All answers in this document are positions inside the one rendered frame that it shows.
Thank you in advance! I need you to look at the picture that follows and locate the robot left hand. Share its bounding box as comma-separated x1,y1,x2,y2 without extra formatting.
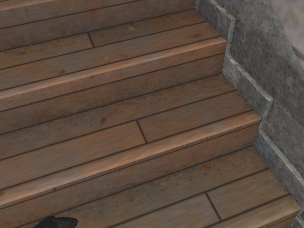
32,216,78,228

